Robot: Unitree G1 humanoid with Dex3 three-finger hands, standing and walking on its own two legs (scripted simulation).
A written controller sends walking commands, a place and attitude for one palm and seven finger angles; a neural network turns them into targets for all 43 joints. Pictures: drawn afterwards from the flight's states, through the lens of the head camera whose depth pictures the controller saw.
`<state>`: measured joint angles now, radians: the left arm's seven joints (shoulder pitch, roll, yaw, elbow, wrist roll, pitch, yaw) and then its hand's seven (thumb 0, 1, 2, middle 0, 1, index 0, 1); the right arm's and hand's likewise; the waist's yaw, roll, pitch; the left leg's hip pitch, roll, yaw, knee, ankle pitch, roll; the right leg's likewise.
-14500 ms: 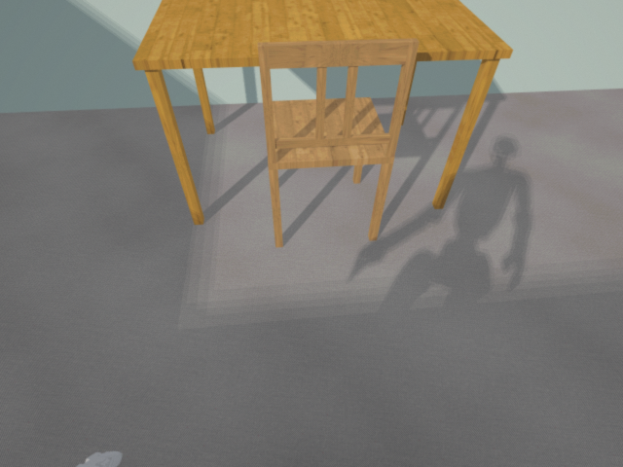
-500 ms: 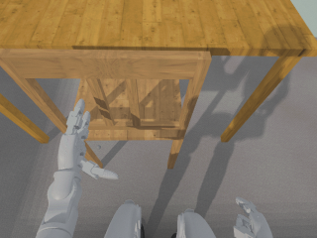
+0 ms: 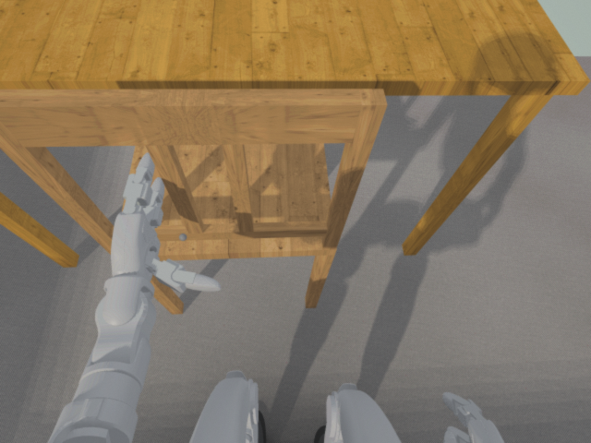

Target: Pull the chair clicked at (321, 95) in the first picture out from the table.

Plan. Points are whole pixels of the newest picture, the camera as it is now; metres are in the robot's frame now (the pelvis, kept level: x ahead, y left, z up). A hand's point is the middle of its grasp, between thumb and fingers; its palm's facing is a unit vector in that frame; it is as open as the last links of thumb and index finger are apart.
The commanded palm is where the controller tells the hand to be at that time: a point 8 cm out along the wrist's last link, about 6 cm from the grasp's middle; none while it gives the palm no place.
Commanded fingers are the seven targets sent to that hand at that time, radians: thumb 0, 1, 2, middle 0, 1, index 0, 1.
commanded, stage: push the fingers through the gap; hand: left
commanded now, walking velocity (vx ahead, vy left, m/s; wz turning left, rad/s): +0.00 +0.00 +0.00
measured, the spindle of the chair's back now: (180, 192) +0.46 +0.18 -0.01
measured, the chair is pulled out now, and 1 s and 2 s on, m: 0.00 0.00 0.00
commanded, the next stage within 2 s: hook a spindle and tug to test in 1.06 s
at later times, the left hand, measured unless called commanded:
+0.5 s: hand (183, 211) +0.41 +0.16 +0.02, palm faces +0.07 -1.00 -0.03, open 16.9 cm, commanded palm +0.40 +0.21 +0.02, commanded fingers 0.00 -0.50 0.30 -0.06 -0.08 -0.06 -0.08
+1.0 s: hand (188, 198) +0.44 +0.16 +0.02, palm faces +0.09 -1.00 -0.03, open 16.9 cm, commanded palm +0.41 +0.21 +0.02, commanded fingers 0.00 -0.50 0.30 -0.06 -0.08 -0.06 -0.08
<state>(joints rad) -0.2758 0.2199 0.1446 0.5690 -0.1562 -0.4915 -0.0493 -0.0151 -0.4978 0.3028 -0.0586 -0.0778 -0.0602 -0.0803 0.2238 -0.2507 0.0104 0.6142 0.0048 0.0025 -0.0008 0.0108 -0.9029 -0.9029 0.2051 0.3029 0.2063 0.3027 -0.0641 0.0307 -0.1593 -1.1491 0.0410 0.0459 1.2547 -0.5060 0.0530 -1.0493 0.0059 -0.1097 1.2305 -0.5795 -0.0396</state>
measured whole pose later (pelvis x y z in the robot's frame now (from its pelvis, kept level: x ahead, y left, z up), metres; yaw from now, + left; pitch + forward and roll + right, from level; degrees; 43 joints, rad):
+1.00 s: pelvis +0.00 +0.00 +0.00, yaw -1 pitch +24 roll -3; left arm -0.54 0.26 0.25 0.87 -0.10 -0.56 -0.02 -0.02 -0.50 0.30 -0.06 -0.08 -0.06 -0.08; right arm 0.28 -0.24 0.01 0.64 -0.01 0.07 0.03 0.01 -0.90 -0.90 0.20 0.30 0.21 0.30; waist -0.11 0.03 -0.16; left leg -1.18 0.05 0.06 1.25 -0.50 0.06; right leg -1.09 0.01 -0.10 1.23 -0.56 -0.03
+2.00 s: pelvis +0.00 +0.00 +0.00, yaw -1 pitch +25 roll -3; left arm -0.57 0.26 0.23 0.89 -0.10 -0.56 0.00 0.00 0.54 0.75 -0.49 -1.43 -0.48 -1.43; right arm 0.26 -0.24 0.00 0.64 -0.01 0.08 0.03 0.01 -0.90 -0.90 0.20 0.30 0.21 0.30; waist -0.11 0.04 -0.16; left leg -1.20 0.05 0.05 1.26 -0.50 0.06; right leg -1.10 0.01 -0.10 1.23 -0.57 -0.03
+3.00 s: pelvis +0.04 +0.01 +0.08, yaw +0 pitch +14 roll -2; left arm -0.37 0.18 0.08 0.82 -0.09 -0.20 0.11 0.03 0.67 0.74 -0.34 -1.20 -0.48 -1.45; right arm 0.23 -0.22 0.04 0.59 0.07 0.17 -0.09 0.01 -0.90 -0.90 0.21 0.30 0.21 0.30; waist -0.06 0.02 -0.04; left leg -0.65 0.02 0.08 0.76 -0.35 0.05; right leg -0.58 0.02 -0.06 0.75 -0.38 0.01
